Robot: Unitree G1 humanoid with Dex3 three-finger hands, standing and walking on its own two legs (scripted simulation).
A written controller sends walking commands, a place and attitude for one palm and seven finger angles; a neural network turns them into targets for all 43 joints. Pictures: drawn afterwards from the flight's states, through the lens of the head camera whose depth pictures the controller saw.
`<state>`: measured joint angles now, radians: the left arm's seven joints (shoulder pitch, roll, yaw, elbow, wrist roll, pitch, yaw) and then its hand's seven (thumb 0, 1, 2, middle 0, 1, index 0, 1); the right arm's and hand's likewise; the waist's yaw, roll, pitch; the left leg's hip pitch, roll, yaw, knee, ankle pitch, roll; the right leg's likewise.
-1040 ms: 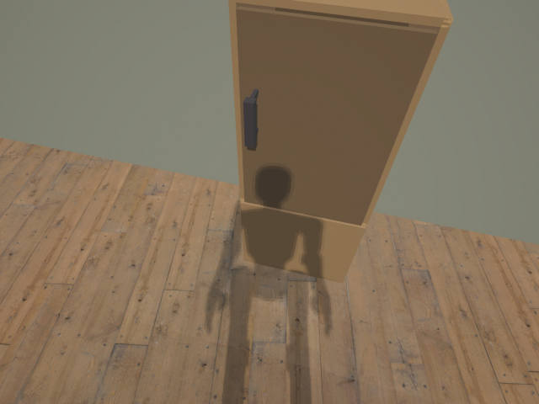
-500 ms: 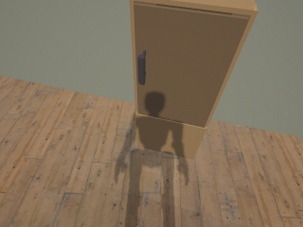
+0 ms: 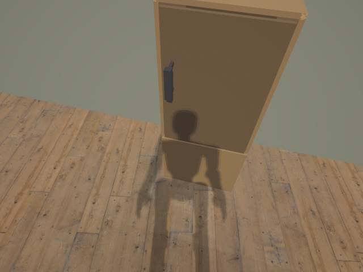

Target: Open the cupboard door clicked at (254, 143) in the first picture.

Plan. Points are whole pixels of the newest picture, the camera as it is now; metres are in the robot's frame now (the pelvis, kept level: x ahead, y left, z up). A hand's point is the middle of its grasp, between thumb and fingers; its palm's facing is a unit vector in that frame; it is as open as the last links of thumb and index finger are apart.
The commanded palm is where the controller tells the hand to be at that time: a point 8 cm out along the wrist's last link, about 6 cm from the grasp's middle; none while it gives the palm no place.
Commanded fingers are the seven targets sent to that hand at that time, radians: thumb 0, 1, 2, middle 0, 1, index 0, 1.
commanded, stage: turn to face it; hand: left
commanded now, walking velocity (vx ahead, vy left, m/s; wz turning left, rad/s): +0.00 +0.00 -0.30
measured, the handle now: (170, 81) +0.73 +0.08 +0.01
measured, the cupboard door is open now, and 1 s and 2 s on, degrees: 0 0 0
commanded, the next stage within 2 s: take the last steps up to it in 0.34 s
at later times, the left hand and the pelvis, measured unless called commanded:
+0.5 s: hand out of the picture +0.03 +0.18 -0.19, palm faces -0.08 -0.97 -0.21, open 7.4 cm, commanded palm none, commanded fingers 0.00 0.90 0.90 -0.20 -0.30 -0.20 -0.30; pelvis -0.02 -0.01 -0.01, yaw -6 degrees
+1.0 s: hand out of the picture +0.04 +0.15 -0.18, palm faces -0.08 -0.98 -0.18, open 7.4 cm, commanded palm none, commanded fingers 0.00 0.90 0.90 -0.20 -0.30 -0.20 -0.30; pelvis +0.06 -0.02 +0.00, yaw -10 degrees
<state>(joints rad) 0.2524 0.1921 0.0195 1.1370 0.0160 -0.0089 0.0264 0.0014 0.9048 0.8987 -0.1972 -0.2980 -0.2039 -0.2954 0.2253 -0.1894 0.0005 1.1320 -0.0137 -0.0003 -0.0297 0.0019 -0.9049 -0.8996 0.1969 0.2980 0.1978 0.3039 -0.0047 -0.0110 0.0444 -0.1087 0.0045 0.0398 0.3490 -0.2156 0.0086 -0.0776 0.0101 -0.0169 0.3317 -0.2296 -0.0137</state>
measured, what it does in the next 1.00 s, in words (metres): lifts its left foot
